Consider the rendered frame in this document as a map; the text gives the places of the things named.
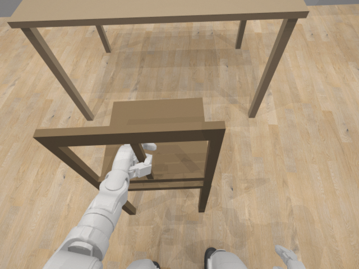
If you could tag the left robot forearm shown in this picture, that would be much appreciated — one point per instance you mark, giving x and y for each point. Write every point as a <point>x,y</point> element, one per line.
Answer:
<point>91,236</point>

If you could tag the chair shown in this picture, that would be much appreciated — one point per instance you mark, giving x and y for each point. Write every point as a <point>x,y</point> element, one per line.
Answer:
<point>182,160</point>

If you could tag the robot right hand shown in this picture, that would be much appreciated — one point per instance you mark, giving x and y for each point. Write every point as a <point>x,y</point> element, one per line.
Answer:
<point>289,258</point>

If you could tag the robot left hand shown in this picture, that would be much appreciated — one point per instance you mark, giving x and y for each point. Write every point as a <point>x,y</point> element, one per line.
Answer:
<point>126,160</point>

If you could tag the robot right shin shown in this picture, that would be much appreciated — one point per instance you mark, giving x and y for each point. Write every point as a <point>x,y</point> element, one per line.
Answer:
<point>219,250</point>

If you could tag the robot left upper arm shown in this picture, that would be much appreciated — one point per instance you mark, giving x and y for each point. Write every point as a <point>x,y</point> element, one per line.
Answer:
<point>70,260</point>

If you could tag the table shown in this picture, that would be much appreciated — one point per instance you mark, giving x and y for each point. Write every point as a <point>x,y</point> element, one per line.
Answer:
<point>31,14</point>

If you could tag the robot right foot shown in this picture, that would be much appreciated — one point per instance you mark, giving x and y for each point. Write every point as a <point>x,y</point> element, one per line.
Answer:
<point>208,253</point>

